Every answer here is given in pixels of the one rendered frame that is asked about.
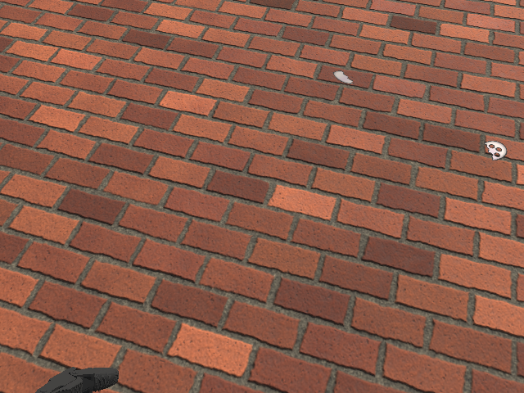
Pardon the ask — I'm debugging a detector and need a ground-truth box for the robot left hand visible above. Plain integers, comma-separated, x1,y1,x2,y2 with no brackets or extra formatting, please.
35,367,119,393

